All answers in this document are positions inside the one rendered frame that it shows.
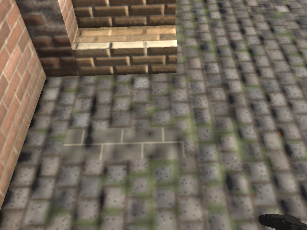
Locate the robot right hand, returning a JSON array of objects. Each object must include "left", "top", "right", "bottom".
[{"left": 258, "top": 213, "right": 307, "bottom": 230}]

